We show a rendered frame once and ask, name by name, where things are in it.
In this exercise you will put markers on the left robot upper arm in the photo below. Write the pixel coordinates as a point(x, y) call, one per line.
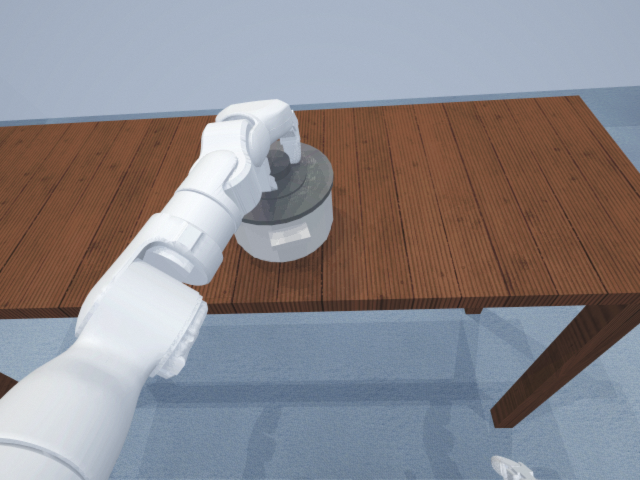
point(69, 418)

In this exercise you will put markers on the table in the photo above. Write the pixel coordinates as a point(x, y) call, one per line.
point(478, 204)

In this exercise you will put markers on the pot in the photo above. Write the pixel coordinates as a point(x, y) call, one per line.
point(289, 241)

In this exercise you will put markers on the knob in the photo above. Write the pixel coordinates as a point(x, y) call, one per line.
point(279, 163)

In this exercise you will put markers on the left robot hand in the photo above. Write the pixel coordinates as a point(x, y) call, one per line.
point(281, 123)

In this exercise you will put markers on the right robot hand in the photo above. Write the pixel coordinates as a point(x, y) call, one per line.
point(511, 470)

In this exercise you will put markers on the lid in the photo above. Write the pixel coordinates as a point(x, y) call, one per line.
point(302, 191)

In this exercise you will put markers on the left robot forearm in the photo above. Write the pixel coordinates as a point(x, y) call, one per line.
point(186, 239)

